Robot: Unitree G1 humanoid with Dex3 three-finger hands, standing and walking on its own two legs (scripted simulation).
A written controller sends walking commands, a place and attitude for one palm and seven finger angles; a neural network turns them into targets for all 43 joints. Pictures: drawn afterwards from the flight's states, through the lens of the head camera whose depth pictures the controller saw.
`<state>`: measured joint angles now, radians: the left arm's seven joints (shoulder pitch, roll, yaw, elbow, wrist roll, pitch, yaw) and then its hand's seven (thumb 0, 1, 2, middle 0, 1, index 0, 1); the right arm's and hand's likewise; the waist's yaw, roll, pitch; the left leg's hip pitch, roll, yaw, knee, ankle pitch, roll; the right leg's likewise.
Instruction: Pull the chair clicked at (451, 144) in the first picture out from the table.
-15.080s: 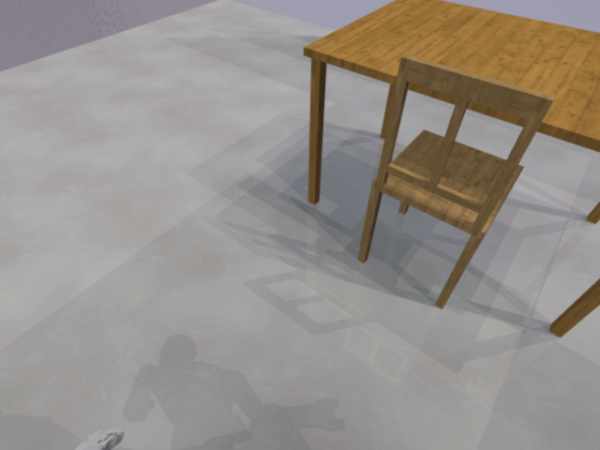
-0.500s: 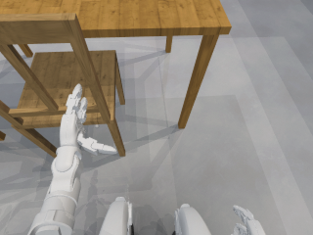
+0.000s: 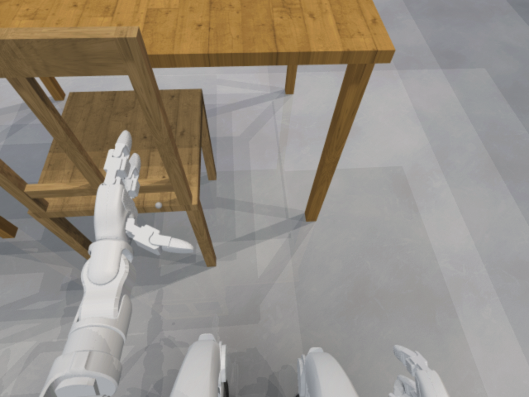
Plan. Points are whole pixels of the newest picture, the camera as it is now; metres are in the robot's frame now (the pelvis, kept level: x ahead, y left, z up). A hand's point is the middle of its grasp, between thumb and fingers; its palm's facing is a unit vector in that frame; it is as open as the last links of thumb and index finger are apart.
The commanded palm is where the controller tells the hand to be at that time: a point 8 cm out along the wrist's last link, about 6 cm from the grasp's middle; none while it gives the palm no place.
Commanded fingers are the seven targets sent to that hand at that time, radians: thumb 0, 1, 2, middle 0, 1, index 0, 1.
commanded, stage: push the fingers through the gap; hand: left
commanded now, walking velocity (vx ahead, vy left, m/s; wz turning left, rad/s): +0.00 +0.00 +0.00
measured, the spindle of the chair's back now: (67, 140) +0.53 +0.35 +0.02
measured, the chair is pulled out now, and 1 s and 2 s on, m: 0.00 0.00 0.00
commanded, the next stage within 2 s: hook a spindle and tug to test in 1.62 s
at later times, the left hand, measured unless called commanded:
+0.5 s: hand (170, 186) +0.43 +0.16 +0.02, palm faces +0.07 -1.00 -0.02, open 16.9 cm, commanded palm +0.41 +0.21 +0.03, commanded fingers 0.00 -0.50 0.30 -0.06 -0.08 -0.06 -0.08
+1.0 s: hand (174, 160) +0.48 +0.16 +0.03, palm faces +0.08 -1.00 -0.03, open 16.9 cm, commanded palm +0.45 +0.20 +0.03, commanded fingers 0.00 -0.50 0.30 -0.06 -0.08 -0.06 -0.08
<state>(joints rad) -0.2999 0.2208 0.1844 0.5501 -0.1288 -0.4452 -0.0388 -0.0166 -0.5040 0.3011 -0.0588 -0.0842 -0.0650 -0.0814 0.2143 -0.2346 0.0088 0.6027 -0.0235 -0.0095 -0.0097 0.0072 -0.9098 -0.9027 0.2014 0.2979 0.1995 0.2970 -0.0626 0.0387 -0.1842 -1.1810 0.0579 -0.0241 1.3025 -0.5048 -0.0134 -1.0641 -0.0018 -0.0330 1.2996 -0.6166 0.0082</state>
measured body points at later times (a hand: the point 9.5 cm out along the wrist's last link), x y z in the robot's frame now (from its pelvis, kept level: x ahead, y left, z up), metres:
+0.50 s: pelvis +0.00 +0.00 -0.01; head +0.12 +0.01 +0.43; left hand +0.42 +0.21 +0.02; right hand +0.09 -0.25 -0.13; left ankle +0.06 +0.13 -0.61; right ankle +0.00 -0.13 -0.61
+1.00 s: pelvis +0.00 +0.00 -0.01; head +0.13 +0.01 +0.42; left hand +0.47 +0.21 +0.04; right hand +0.06 -0.26 -0.13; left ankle +0.06 +0.13 -0.61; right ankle +0.00 -0.13 -0.61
